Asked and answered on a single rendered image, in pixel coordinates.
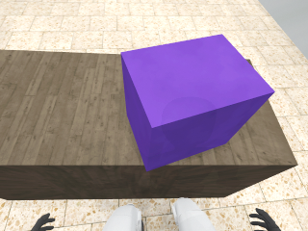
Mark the carton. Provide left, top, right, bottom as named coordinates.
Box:
left=120, top=34, right=275, bottom=172

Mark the robot thigh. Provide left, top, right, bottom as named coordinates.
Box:
left=171, top=197, right=217, bottom=231
left=102, top=205, right=141, bottom=231

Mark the robot right hand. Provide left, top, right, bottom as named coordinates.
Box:
left=249, top=208, right=281, bottom=231

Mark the robot right thigh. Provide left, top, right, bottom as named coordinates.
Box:
left=171, top=197, right=217, bottom=231

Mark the robot left thigh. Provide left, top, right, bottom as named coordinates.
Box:
left=102, top=205, right=141, bottom=231

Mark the robot left hand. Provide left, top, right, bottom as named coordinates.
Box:
left=31, top=213, right=55, bottom=231

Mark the pedestal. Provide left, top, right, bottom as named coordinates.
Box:
left=0, top=49, right=298, bottom=201

